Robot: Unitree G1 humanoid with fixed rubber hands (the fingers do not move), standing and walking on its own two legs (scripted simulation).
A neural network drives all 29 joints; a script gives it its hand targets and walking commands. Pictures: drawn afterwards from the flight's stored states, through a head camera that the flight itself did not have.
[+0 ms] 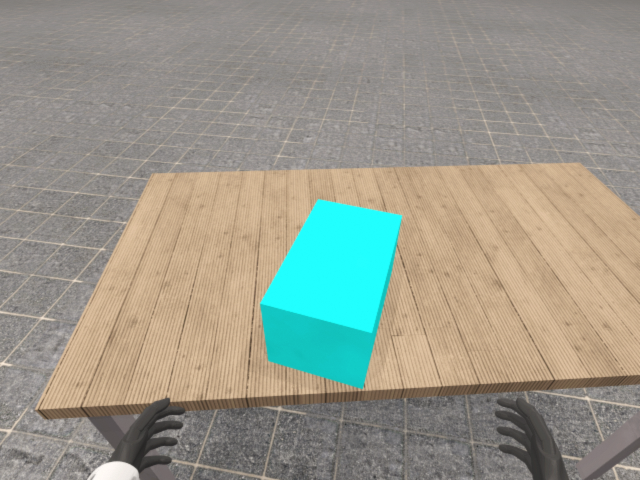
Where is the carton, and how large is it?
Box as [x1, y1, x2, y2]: [260, 199, 401, 388]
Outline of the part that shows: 318,199 260,303 268,360 362,388 391,272 401,215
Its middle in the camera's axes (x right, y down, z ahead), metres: +0.03 +0.08 +0.68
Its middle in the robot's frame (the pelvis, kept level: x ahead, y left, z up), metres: +0.46 +0.00 -0.04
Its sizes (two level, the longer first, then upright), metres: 0.271 0.163 0.151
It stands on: a table, 0.65 m high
